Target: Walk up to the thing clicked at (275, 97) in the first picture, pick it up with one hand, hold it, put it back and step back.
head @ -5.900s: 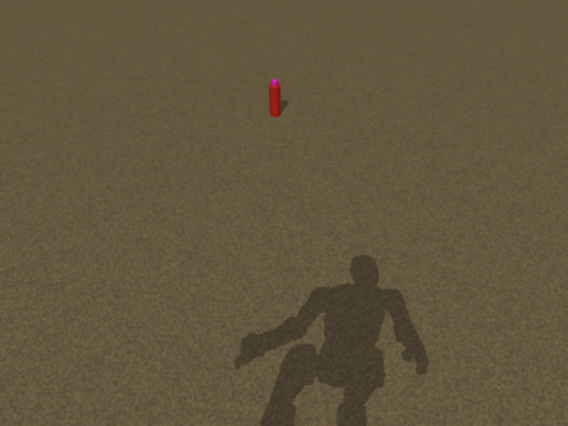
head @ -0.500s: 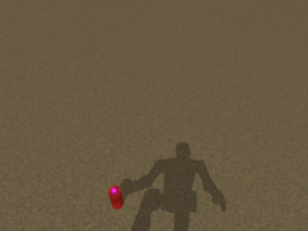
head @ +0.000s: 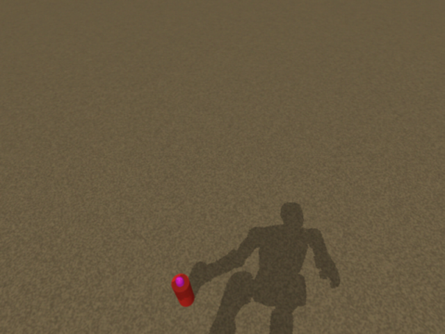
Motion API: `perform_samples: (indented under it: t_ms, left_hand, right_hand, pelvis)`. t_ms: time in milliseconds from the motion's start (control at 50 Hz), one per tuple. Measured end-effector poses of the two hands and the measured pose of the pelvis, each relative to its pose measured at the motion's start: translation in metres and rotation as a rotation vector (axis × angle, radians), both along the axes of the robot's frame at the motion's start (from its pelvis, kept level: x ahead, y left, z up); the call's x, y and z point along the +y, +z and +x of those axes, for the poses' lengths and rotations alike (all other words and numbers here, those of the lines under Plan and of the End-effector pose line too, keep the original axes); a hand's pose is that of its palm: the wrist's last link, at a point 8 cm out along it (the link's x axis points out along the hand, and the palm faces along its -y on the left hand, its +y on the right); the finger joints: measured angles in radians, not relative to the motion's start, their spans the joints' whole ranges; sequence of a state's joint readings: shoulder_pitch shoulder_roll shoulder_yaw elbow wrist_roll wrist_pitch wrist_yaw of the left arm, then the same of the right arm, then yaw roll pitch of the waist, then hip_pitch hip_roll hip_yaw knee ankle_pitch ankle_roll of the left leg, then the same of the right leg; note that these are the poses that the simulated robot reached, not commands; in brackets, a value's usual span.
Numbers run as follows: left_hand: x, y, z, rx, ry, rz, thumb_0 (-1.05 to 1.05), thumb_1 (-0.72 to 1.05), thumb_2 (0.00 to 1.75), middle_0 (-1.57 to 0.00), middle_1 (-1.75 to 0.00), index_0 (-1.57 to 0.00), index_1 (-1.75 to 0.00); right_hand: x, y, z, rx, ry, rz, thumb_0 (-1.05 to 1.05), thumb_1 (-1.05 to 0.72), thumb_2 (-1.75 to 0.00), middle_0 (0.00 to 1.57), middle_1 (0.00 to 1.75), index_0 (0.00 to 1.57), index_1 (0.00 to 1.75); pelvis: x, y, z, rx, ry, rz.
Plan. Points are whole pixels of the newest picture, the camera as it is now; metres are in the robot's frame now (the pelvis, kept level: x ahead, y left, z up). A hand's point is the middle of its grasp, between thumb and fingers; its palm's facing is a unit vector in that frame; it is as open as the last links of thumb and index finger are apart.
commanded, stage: walk up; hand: left
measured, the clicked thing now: (183, 289) +0.39 +0.21 -0.66
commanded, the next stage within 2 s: none
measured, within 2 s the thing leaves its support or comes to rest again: neither
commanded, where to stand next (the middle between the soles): +0.05 +0.00 m, yaw -1 degrees
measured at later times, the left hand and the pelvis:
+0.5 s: hand out of the picture +0.10 +0.24 -0.15, palm faces +0.01 -0.95 -0.32, open 7.4 cm; pelvis +0.00 -0.01 +0.00, yaw +0 degrees
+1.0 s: hand out of the picture +0.08 +0.25 -0.16, palm faces +0.03 -0.95 -0.32, open 7.4 cm; pelvis +0.00 +0.00 +0.00, yaw +0 degrees
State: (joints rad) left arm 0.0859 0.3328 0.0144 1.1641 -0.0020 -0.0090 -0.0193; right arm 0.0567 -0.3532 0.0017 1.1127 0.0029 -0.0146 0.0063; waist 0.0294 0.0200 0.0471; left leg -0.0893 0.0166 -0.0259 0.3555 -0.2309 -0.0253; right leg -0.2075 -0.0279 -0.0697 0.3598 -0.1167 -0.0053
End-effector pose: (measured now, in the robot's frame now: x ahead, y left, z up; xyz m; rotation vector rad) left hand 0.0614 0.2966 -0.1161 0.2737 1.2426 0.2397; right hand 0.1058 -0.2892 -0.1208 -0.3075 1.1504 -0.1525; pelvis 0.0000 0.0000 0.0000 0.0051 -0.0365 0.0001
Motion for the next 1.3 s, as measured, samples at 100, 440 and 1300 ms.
perform_samples:
  t_ms: [100, 440, 1300]
  left_hand:
    - [-0.008, -0.001, 0.014, -0.024, -0.016, -0.011, 0.01, 0.90, 0.90, -0.21, -0.30, -0.20, -0.30]
    - [-0.012, -0.001, 0.028, -0.040, -0.036, -0.014, 0.01, 0.90, 0.90, -0.21, -0.30, -0.20, -0.30]
    - [0.033, -0.037, 0.012, -0.100, -0.069, 0.010, 0.01, 0.90, 0.90, -0.20, -0.30, -0.20, -0.30]
  right_hand:
    - [-0.007, 0.002, -0.007, 0.021, -0.014, -0.012, 0.00, -0.91, -0.90, 0.20, 0.30, 0.20, 0.30]
    - [-0.019, 0.000, -0.048, 0.099, -0.058, -0.033, 0.01, -0.91, -0.90, 0.20, 0.30, 0.20, 0.30]
    - [-0.015, -0.005, -0.103, 0.100, -0.038, -0.159, 0.00, -0.91, -0.90, 0.20, 0.30, 0.20, 0.30]
  pelvis:
    - [-0.004, 0.001, 0.002, 0.002, 0.000, -0.001]
    - [-0.007, 0.001, 0.001, -0.004, -0.004, -0.001]
    - [0.020, -0.034, -0.068, 0.002, 0.023, 0.003]
